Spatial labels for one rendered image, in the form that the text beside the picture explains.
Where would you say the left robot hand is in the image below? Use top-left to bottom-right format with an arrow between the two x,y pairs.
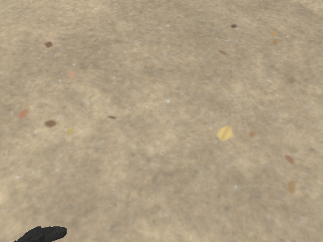
14,226 -> 67,242

